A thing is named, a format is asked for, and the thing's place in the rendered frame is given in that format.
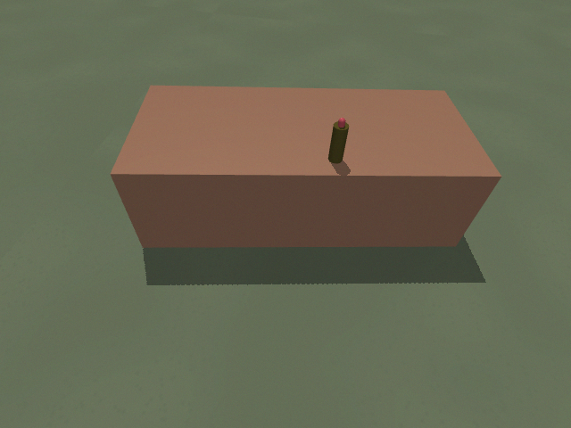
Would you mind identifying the bottle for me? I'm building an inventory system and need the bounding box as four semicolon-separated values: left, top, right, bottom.
328;118;349;164

